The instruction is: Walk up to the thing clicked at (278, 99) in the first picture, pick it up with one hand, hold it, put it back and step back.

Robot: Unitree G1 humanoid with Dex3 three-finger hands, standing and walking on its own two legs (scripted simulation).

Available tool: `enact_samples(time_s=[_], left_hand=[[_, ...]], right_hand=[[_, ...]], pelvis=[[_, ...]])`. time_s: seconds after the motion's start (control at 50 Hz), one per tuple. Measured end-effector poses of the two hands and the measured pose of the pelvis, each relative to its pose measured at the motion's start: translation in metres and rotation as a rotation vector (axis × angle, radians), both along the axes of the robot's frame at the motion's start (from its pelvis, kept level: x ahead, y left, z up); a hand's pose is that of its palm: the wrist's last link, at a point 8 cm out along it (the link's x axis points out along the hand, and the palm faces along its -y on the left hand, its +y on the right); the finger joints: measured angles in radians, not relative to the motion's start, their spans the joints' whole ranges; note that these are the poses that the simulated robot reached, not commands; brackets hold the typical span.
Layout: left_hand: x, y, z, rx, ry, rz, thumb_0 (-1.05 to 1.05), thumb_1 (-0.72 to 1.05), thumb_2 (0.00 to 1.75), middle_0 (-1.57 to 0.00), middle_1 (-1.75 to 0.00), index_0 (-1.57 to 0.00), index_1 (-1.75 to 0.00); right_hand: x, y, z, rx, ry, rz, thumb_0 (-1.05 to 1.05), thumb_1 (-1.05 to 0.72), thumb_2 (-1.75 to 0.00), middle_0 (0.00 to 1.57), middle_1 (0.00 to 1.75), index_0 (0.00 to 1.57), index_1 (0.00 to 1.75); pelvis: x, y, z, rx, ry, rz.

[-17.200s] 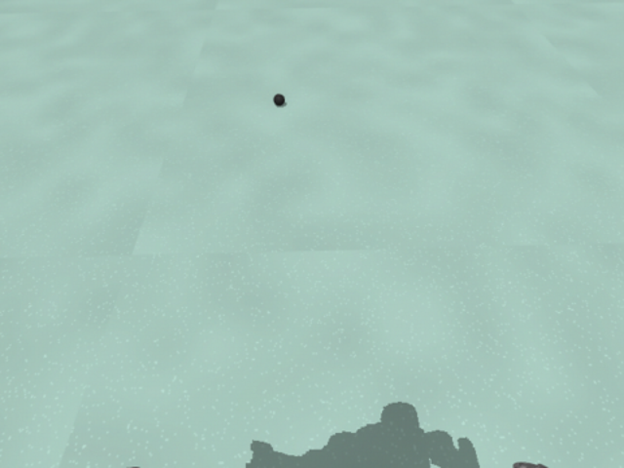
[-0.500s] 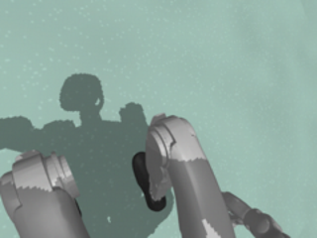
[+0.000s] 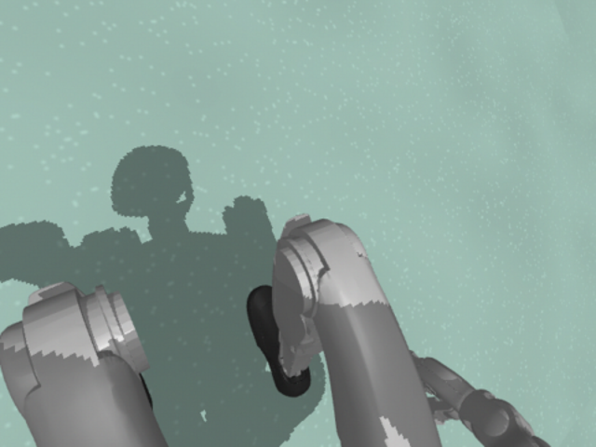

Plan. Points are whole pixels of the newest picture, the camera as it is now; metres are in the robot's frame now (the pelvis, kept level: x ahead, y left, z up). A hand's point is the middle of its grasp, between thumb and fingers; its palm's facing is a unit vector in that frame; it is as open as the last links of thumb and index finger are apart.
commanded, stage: close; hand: left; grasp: from above
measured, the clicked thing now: out of the picture +0.41 +0.37 -0.26
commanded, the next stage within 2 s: settle in 0.44 s
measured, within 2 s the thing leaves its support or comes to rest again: leaves its support in 0.84 s
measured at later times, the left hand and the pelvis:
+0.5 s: hand out of the picture +0.39 +0.36 -0.25, palm faces -0.43 -0.17 -0.89, open 7.0 cm; pelvis +0.00 +0.00 +0.00, yaw +0 degrees
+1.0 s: hand out of the picture +0.41 +0.37 -0.21, palm faces -0.35 -0.16 -0.92, open 6.9 cm; pelvis +0.01 +0.00 +0.01, yaw +1 degrees
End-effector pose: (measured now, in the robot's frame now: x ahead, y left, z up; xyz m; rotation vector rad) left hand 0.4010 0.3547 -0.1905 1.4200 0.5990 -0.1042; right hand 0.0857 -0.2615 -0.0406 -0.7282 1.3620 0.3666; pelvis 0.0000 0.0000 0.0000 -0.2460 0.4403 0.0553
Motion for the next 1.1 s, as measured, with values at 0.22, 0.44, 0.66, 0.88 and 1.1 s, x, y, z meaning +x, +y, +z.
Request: enact_samples(time_s=[0.22, 0.44, 0.66, 0.88, 1.1], left_hand=[[0.003, 0.008, 0.001, -0.026, 0.034, 0.007, -0.04, 0.25, 0.54, -0.47, -0.89, -0.74, -0.83], [-0.001, 0.008, 0.002, -0.02, 0.02, -0.026, -0.07, 0.29, 0.48, -0.49, -0.82, -0.84, -0.79], [-0.001, 0.007, 0.002, -0.012, 0.014, -0.031, -0.08, 0.29, 0.43, -0.51, -0.81, -0.88, -0.74], [0.008, 0.009, 0.014, -0.01, -0.034, -0.01, -0.07, 0.28, 0.43, -0.52, -0.81, -0.89, -0.72], [-0.001, 0.022, 0.069, 0.043, -0.024, 0.02, -0.08, 0.29, 0.41, -0.52, -0.81, -0.9, -0.72]], right_hand=[[0.0, -0.001, -0.002, -0.003, 0.012, -0.01, 0.0, -0.9, -0.89, 0.2, 0.3, 0.2, 0.3], [0.003, 0.002, -0.009, 0.0, 0.022, 0.004, 0.0, -0.9, -0.89, 0.2, 0.3, 0.2, 0.29], [0.005, 0.003, -0.006, -0.01, 0.018, 0.001, 0.0, -0.91, -0.89, 0.2, 0.3, 0.2, 0.3], [0.007, 0.001, -0.005, 0.01, 0.001, -0.032, 0.0, -0.91, -0.9, 0.2, 0.3, 0.2, 0.3], [0.028, 0.003, -0.019, 0.076, -0.064, -0.127, 0.0, -0.91, -0.89, 0.2, 0.3, 0.2, 0.3]], pelvis=[[0.003, 0.0, 0.0, 0.0, 0.006, 0.004], [0.002, -0.001, 0.0, 0.003, 0.001, 0.002], [0.003, 0.0, 0.001, -0.003, 0.012, 0.002], [0.006, -0.001, 0.002, 0.0, 0.032, 0.008], [0.007, -0.002, 0.013, 0.024, 0.094, 0.029]])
